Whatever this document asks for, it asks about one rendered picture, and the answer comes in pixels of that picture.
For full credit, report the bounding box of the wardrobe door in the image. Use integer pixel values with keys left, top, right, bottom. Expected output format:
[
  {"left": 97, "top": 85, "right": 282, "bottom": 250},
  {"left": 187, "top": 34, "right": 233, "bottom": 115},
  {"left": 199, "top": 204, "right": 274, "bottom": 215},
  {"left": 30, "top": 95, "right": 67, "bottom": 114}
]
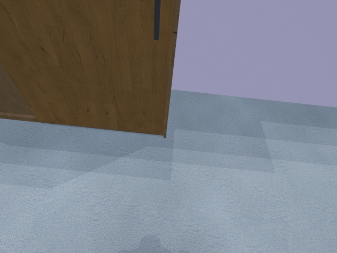
[
  {"left": 0, "top": 0, "right": 175, "bottom": 134},
  {"left": 0, "top": 62, "right": 35, "bottom": 115}
]

